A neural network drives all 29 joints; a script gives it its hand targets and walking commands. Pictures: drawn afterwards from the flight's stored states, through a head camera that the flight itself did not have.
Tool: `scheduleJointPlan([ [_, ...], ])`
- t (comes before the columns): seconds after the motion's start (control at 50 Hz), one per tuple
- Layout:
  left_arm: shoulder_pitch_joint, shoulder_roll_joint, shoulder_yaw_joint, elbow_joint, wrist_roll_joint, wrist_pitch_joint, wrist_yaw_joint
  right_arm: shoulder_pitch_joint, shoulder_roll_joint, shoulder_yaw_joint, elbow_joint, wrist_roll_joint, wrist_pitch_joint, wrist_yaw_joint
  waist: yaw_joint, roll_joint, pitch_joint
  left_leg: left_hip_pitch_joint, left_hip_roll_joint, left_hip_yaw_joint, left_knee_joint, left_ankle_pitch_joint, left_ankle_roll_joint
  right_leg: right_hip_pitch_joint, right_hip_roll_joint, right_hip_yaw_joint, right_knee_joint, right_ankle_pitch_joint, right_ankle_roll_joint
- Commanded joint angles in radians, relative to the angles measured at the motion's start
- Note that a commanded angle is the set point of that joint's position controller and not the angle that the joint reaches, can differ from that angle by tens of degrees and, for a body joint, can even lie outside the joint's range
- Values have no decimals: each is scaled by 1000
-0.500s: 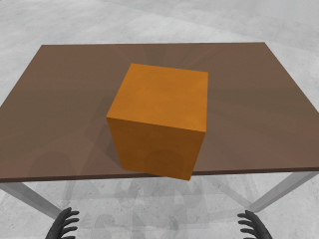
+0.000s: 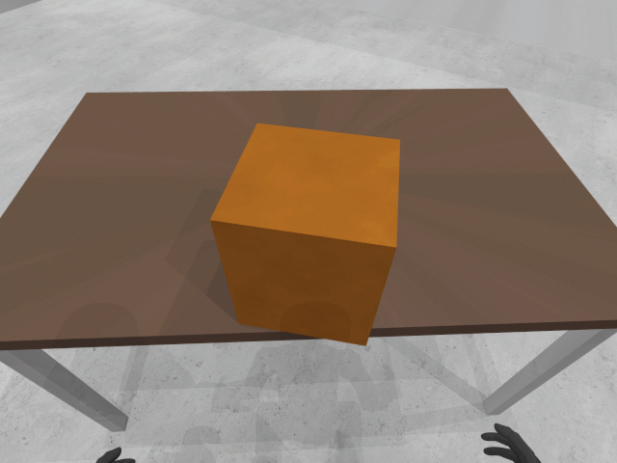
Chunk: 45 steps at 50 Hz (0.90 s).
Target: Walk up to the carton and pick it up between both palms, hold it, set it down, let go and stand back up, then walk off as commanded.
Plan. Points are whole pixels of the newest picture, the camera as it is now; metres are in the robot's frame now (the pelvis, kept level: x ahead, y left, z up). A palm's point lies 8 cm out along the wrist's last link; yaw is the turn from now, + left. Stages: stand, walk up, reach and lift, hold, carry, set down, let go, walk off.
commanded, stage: stand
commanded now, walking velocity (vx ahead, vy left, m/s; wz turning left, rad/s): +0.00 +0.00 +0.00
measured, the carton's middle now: (313, 238) +0.42 +0.00 +0.04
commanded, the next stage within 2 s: walk off in 1.10 s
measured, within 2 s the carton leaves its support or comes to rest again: neither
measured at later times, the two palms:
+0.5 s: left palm out of the picture +0.07 +0.29 -0.11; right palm out of the picture +0.10 -0.28 -0.09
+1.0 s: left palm out of the picture +0.06 +0.29 -0.11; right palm out of the picture +0.09 -0.29 -0.10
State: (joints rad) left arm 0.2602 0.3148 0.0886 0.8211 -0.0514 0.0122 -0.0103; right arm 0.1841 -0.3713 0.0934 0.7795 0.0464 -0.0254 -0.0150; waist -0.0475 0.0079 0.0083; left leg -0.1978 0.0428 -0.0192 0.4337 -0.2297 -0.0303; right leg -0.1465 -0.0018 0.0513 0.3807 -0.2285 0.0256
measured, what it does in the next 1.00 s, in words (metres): stands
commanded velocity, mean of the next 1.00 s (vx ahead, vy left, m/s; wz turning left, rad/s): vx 0.00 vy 0.00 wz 0.00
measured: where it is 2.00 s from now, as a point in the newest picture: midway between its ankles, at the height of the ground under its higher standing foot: outside the picture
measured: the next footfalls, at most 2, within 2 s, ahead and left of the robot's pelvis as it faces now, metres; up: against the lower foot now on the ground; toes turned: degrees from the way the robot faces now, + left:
left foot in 1.82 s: -0.07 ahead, +0.12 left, +0.00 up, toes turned +0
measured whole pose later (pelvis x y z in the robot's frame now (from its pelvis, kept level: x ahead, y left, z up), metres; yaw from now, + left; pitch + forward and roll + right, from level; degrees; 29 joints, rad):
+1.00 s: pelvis -0.01 +0.00 +0.00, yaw +0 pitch -1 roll -1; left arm 0.26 0.32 0.09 0.91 -0.05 0.01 -0.01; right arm 0.18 -0.37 0.09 0.84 0.05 -0.03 -0.01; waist -0.05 0.01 0.01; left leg -0.19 0.04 -0.02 0.43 -0.21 -0.03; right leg -0.15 0.00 0.05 0.38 -0.21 0.03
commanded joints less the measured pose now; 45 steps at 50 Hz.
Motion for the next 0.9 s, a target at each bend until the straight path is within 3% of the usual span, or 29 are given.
scheduleJointPlan([
  [0.0, -51, 243, 23, -51, 89, -40, 3, -6, -209, -109, 32, -99, -20, 3, 46, 50, -26, 11, 61, -56, -70, 175, 58, 23, -86, 41, 13, 186, -68],
  [0.28, -62, 246, 23, -20, 83, -43, 4, 0, -202, -111, 55, -92, -20, 0, 42, 56, -41, 25, 68, -60, -78, 205, 61, 38, -96, 46, 8, 208, -71],
  [0.88, -72, 247, 24, 31, 77, -43, -1, -8, -207, -114, 87, -88, -26, 1, 41, 43, 7, -1, 75, -76, -115, 105, 55, 17, -99, 61, -18, 151, -67],
])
